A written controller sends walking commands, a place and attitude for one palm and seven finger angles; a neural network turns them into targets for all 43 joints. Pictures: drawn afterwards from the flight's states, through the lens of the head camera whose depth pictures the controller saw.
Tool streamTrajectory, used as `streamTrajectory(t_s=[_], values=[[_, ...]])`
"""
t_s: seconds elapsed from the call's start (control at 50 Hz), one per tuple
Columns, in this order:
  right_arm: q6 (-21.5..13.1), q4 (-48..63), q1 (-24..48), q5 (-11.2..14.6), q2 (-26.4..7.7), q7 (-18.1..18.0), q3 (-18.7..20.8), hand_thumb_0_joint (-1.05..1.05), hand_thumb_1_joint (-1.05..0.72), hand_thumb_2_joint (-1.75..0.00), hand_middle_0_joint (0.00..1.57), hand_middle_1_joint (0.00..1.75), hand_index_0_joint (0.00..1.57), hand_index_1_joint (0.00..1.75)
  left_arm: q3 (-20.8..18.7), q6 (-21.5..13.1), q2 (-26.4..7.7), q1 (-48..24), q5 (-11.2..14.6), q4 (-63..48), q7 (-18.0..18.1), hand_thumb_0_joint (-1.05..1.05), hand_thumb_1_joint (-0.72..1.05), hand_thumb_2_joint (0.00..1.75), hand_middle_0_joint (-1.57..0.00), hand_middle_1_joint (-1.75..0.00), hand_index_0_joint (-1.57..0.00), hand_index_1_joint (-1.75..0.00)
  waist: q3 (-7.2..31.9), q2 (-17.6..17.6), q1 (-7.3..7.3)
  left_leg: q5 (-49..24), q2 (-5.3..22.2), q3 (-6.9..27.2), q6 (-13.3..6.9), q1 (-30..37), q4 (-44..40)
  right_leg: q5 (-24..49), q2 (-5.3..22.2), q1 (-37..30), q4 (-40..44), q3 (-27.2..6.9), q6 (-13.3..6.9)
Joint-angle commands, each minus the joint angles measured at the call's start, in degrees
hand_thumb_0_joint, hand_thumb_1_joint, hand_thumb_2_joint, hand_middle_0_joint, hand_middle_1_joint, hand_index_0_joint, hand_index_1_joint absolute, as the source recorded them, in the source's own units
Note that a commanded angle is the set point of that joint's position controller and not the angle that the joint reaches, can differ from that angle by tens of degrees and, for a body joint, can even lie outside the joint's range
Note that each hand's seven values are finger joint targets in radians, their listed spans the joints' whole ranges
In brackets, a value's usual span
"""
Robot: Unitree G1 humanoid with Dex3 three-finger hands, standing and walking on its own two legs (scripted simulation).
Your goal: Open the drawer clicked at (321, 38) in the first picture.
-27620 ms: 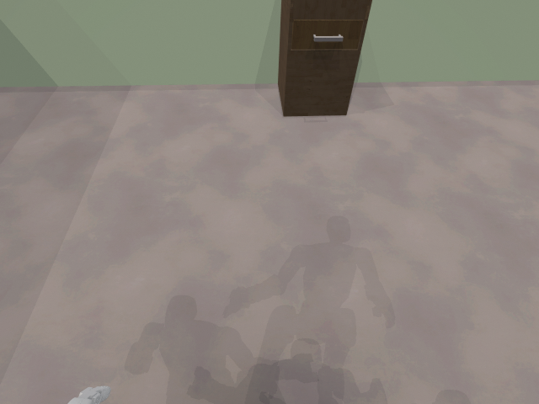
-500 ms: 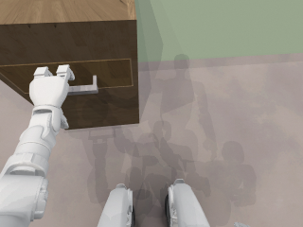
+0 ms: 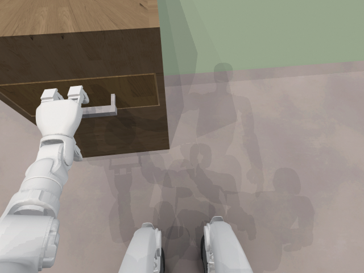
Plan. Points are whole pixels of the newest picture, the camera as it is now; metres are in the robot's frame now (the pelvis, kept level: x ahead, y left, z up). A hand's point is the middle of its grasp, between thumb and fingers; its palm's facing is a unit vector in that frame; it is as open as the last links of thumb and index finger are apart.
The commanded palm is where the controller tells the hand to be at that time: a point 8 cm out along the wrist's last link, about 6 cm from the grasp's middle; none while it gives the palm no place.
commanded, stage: re-aim the fingers above the handle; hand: left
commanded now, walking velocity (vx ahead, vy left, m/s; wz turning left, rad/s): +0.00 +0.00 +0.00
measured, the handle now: (86, 106) +0.53 +0.26 -0.11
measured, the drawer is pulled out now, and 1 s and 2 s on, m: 0.00 0.00 0.00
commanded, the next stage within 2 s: lower the fingers behind the handle in 1.74 s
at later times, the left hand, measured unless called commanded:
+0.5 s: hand (73, 131) +0.43 +0.26 -0.06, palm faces -0.11 +0.00 -0.99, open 13.8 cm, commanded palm +0.43 +0.25 +0.00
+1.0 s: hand (91, 121) +0.45 +0.22 -0.06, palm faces -0.05 -0.07 -1.00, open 13.8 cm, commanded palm +0.44 +0.23 +0.00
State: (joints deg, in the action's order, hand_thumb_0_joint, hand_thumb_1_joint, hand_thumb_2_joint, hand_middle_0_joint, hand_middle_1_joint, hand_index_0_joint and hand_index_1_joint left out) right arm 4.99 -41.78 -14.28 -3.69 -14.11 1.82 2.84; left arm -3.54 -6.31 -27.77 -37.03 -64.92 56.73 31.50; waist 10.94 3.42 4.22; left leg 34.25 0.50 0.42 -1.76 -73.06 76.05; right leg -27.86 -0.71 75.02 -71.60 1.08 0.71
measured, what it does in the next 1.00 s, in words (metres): stands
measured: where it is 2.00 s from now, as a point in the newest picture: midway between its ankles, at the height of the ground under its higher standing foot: outside the picture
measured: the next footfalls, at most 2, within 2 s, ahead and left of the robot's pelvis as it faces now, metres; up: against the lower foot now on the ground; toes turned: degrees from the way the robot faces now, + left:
none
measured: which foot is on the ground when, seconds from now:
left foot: down 0.00-1.00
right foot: down 0.00-1.00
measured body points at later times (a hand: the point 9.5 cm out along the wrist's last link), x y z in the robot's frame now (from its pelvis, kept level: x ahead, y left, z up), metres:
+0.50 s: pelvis -0.01 -0.01 -0.01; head +0.16 -0.01 +0.41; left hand +0.43 +0.26 -0.01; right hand +0.04 -0.28 -0.15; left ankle +0.00 +0.10 -0.61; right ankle +0.04 -0.13 -0.61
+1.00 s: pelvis +0.00 +0.00 +0.00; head +0.16 +0.00 +0.42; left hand +0.45 +0.22 +0.00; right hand +0.03 -0.27 -0.14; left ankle +0.00 +0.10 -0.61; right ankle +0.04 -0.13 -0.61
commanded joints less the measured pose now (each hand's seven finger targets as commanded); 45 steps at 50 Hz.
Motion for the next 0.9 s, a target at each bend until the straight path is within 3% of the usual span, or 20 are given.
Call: streamTrajectory(t_s=[0.0, 0.04, 0.08, 0.16, 0.18, 0.24, 0.28, 0.32, 0.34, 0.36, 0.46, 0.52, 0.58, 0.64, 0.7, 0.74, 0.76, 0.82, 0.86, 0.88], values=[[-1.2, 1.8, -9.6, 0.3, -10.2, -1.4, 3.5, 0.00, -0.90, -0.90, 0.20, 0.30, 0.20, 0.30, -0.4, -0.5, -10.8, -21.4, 1.1, -9.6, 1.0, 0.00, -0.50, 0.30, -0.30, -1.20, -0.30, -1.20, 30.9, 2.4, 3.28, -26.7, -0.5, 1.7, -0.1, 23.6, -9.4, 17.6, -2.3, -17.1, 7.4, 1.9, -2.8], [-1.3, 1.7, -9.3, 0.2, -10.1, -1.6, 3.2, 0.00, -0.90, -0.90, 0.20, 0.30, 0.20, 0.30, 0.1, -0.4, -10.9, -22.5, 0.3, -8.0, 0.9, 0.00, -0.50, 0.30, -0.30, -1.20, -0.30, -1.20, 28.3, 2.5, 3.63, -25.2, -0.6, 1.6, -0.2, 21.8, -9.5, 16.4, -2.3, -16.1, 7.6, 1.9, -3.0], [-1.2, 1.9, -9.0, 0.1, -10.0, -1.5, 2.9, 0.00, -0.90, -0.90, 0.20, 0.30, 0.20, 0.30, -0.8, -0.8, -12.1, -23.7, -0.4, -8.6, 1.4, 0.00, -0.50, 0.30, -0.30, -1.20, -0.30, -1.20, 29.3, 5.1, 2.85, -25.4, -0.7, 1.4, -0.1, 22.3, -9.5, 15.6, -2.2, -15.3, 7.1, 1.8, -3.2], [-0.9, 2.7, -7.8, -0.2, -10.4, -1.0, 2.0, 0.00, -0.90, -0.90, 0.20, 0.30, 0.20, 0.30, -5.8, 0.2, -17.2, -18.2, -0.2, -4.6, 2.2, 0.00, -0.50, 0.30, -0.30, -1.20, -0.30, -1.20, 27.9, 2.5, 0.31, -23.8, -1.2, 0.4, -0.5, 16.6, -8.8, 16.7, -2.3, -19.0, 6.1, 1.0, -3.3], [-0.8, 3.1, -7.7, -0.1, -10.1, -1.1, 2.0, 0.00, -0.90, -0.90, 0.20, 0.30, 0.20, 0.30, -5.7, 0.4, -17.3, -18.2, -0.6, -4.2, 2.6, 0.00, -0.50, 0.30, -0.30, -1.20, -0.30, -1.20, 27.7, 1.7, 0.77, -23.5, -1.2, 0.0, -0.7, 15.2, -8.4, 17.1, -2.2, -19.5, 6.0, 0.8, -3.0], [-1.0, 4.2, -7.0, 0.2, -10.2, -0.9, 1.7, 0.00, -0.90, -0.90, 0.20, 0.30, 0.20, 0.30, -6.8, 1.6, -19.3, -15.4, -1.0, -3.5, 2.7, 0.00, -0.50, 0.30, -0.30, -1.20, -0.30, -1.20, 28.1, 0.6, -0.59, -21.2, -1.6, -1.1, -0.8, 11.7, -8.1, 17.5, -2.1, -23.0, 6.0, -0.2, -2.7], [-1.3, 4.5, -7.3, 0.5, -10.1, -0.9, 1.9, 0.00, -0.90, -0.90, 0.20, 0.30, 0.20, 0.30, -5.3, 1.8, -17.5, -15.5, -0.9, -3.9, 2.0, 0.00, -0.50, 0.30, -0.30, -1.20, -0.30, -1.20, 29.4, 0.8, -0.04, -21.7, -1.5, -1.0, -0.8, 12.2, -8.1, 18.3, -2.2, -23.1, 5.7, -0.1, -2.6], [-1.8, 4.3, -7.7, 0.8, -10.2, -1.1, 2.2, 0.00, -0.90, -0.90, 0.20, 0.30, 0.20, 0.30, -4.5, 1.3, -17.3, -18.1, -0.2, -5.5, 1.1, 0.00, -0.50, 0.30, -0.30, -1.20, -0.30, -1.20, 30.1, -0.3, 1.15, -20.2, -1.4, -1.1, -1.0, 11.7, -7.7, 17.7, -2.1, -23.7, 6.4, -0.5, -2.2], [-2.1, 4.2, -7.8, 0.8, -10.3, -1.3, 2.3, 0.00, -0.90, -0.90, 0.20, 0.30, 0.20, 0.30, -4.7, 0.8, -17.5, -17.7, 0.0, -6.2, 0.6, 0.00, -0.50, 0.30, -0.30, -1.20, -0.30, -1.20, 30.6, -0.1, 1.02, -20.1, -1.5, -1.0, -1.0, 12.2, -7.7, 17.5, -2.1, -23.7, 6.4, -0.6, -2.3], [-2.4, 4.0, -8.0, 0.8, -10.0, -1.5, 2.7, 0.00, -0.90, -0.90, 0.20, 0.30, 0.20, 0.30, -2.9, 0.0, -15.4, -20.3, 0.7, -8.1, -0.1, 0.00, -0.50, 0.30, -0.30, -1.20, -0.30, -1.20, 32.0, 0.0, 2.49, -20.1, -1.3, -0.8, -1.1, 13.4, -7.4, 17.6, -2.1, -23.0, 6.4, -0.5, -2.2], [-3.7, 2.3, -9.2, 0.6, -10.0, -2.7, 3.4, 0.00, -0.90, -0.90, 0.20, 0.30, 0.20, 0.30, -1.0, -4.5, -14.3, -26.2, 1.0, -14.4, -1.3, 0.00, -0.50, 0.30, -0.30, -1.20, -0.30, -1.20, 34.3, 2.7, 4.23, -20.6, -1.3, 0.3, -1.1, 17.9, -6.9, 15.8, -2.1, -19.0, 6.6, 0.0, -2.4], [-3.6, 1.4, -9.2, 0.4, -10.2, -2.9, 3.0, 0.00, -0.90, -0.90, 0.20, 0.30, 0.20, 0.30, -2.8, -5.3, -16.4, -25.9, 0.3, -12.7, 0.0, 0.00, -0.50, 0.30, -0.30, -1.20, -0.30, -1.20, 31.7, 3.7, 3.65, -20.6, -1.3, 0.9, -0.9, 17.2, -6.6, 13.6, -2.2, -15.5, 6.0, 0.6, -2.7], [-2.9, 1.1, -8.8, 0.1, -10.4, -2.2, 2.3, 0.00, -0.90, -0.90, 0.20, 0.30, 0.20, 0.30, -5.1, -3.5, -18.7, -25.0, -0.3, -7.8, 2.1, 0.00, -0.50, 0.30, -0.30, -1.20, -0.30, -1.20, 28.8, 5.0, 2.62, -20.5, -1.3, 0.9, -0.7, 14.9, -6.5, 12.4, -2.2, -14.0, 5.2, 1.0, -2.9], [-2.5, 2.0, -8.2, 0.1, -10.7, -1.4, 1.7, 0.00, -0.90, -0.90, 0.20, 0.30, 0.20, 0.30, -6.1, 0.0, -19.8, -22.6, -0.5, -2.6, 3.5, 0.00, -0.50, 0.30, -0.30, -1.20, -0.30, -1.20, 26.5, 2.9, 1.90, -19.1, -1.4, 0.5, -0.7, 11.8, -6.8, 11.9, -2.1, -15.3, 5.0, 1.2, -2.8], [-2.7, 3.1, -8.8, 0.4, -10.2, -0.4, 2.4, 0.00, -0.90, -0.90, 0.20, 0.30, 0.20, 0.30, -0.7, 2.8, -11.4, -21.1, -0.4, -1.9, 2.7, 0.00, -0.50, 0.30, -0.30, -1.20, -0.30, -1.20, 30.6, 5.5, 2.18, -22.2, -1.1, 0.7, 0.0, 17.5, -8.0, 14.1, -2.5, -14.9, 5.2, 1.9, -3.1], [-2.7, 3.3, -9.3, 0.7, -10.1, -0.3, 2.8, 0.00, -0.90, -0.90, 0.20, 0.30, 0.20, 0.30, 0.6, 4.0, -9.7, -20.7, 0.2, -3.2, 1.2, 0.00, -0.50, 0.30, -0.30, -1.20, -0.30, -1.20, 32.7, 4.2, 2.35, -23.8, -0.8, 0.9, 0.2, 20.0, -8.5, 15.7, -2.5, -16.5, 5.7, 2.1, -2.9], [-2.6, 3.6, -9.4, 0.7, -10.2, -0.4, 2.9, 0.00, -0.90, -0.90, 0.20, 0.30, 0.20, 0.30, 1.6, 4.2, -8.2, -21.5, 0.9, -4.0, 0.1, 0.00, -0.50, 0.30, -0.30, -1.20, -0.30, -1.20, 33.7, 3.0, 3.32, -24.5, -0.6, 1.5, 0.1, 21.3, -8.8, 16.2, -2.6, -16.6, 5.8, 2.3, -2.8], [-2.4, 3.6, -10.0, 1.0, -10.1, -1.2, 3.1, 0.00, -0.90, -0.90, 0.20, 0.30, 0.20, 0.30, 0.0, 2.8, -11.4, -23.8, 1.5, -9.6, -1.4, 0.00, -0.50, 0.30, -0.30, -1.20, -0.30, -1.20, 36.2, 2.5, 2.95, -24.6, -0.8, 1.3, -0.3, 22.0, -9.4, 17.7, -2.3, -20.1, 6.8, 1.5, -2.5], [-2.6, 2.8, -9.9, 0.8, -10.4, -1.9, 2.8, 0.00, -0.90, -0.90, 0.20, 0.30, 0.20, 0.30, -2.3, 0.8, -14.6, -26.8, 1.4, -12.4, -1.3, 0.00, -0.50, 0.30, -0.30, -1.20, -0.30, -1.20, 34.3, 1.7, 3.34, -23.9, -0.7, 1.6, -0.6, 21.2, -9.4, 17.1, -2.0, -19.6, 6.8, 1.3, -2.6], [-2.5, 2.8, -9.7, 0.6, -10.4, -2.1, 2.6, 0.00, -0.90, -0.90, 0.20, 0.30, 0.20, 0.30, -3.6, -0.4, -16.5, -26.7, 0.4, -13.6, -0.4, 0.00, -0.50, 0.30, -0.30, -1.20, -0.30, -1.20, 34.4, 3.1, 2.56, -24.3, -0.7, 1.6, -0.5, 21.2, -9.4, 16.7, -1.9, -18.9, 6.3, 1.2, -2.6]])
